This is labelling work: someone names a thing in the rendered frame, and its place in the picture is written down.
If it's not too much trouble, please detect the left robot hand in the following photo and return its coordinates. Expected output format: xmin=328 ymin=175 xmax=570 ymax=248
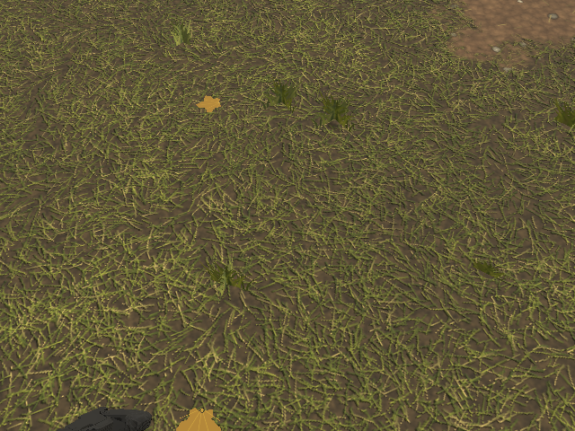
xmin=57 ymin=407 xmax=152 ymax=431

